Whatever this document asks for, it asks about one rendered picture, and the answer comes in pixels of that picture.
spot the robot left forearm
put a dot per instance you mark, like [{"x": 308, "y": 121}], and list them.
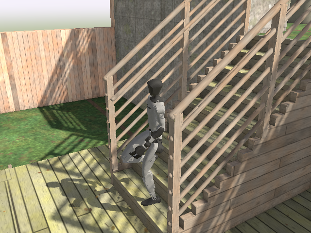
[{"x": 152, "y": 137}]

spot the robot left shin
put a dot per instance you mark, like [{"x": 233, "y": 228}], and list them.
[{"x": 149, "y": 184}]

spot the left robot thigh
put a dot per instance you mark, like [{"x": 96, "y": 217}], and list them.
[{"x": 149, "y": 157}]

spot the robot left upper arm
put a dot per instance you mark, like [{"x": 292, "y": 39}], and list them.
[{"x": 160, "y": 111}]

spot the robot left hand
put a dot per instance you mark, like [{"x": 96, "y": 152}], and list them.
[{"x": 139, "y": 150}]

